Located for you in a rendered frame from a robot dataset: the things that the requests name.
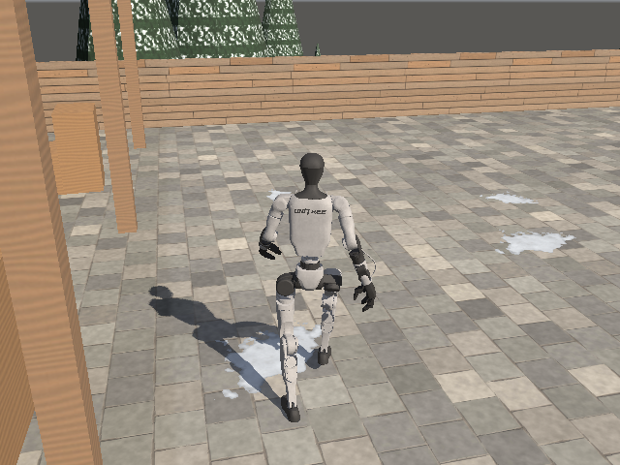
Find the right robot upper arm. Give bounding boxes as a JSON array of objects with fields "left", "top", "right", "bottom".
[{"left": 331, "top": 195, "right": 358, "bottom": 251}]

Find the robot right forearm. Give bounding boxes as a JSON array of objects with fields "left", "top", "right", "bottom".
[{"left": 349, "top": 235, "right": 372, "bottom": 286}]

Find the robot left shin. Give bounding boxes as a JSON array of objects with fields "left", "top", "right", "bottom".
[{"left": 280, "top": 337, "right": 297, "bottom": 409}]

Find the robot left forearm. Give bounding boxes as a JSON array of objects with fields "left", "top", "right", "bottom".
[{"left": 259, "top": 227, "right": 271, "bottom": 250}]

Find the humanoid robot head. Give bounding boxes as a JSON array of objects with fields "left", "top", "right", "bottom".
[{"left": 294, "top": 153, "right": 327, "bottom": 200}]

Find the left robot hand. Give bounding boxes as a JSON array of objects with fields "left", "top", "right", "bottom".
[{"left": 259, "top": 243, "right": 282, "bottom": 260}]

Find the right robot hand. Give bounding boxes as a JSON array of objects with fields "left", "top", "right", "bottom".
[{"left": 354, "top": 282, "right": 376, "bottom": 312}]

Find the left robot upper arm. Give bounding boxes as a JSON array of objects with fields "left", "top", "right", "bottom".
[{"left": 262, "top": 194, "right": 292, "bottom": 242}]

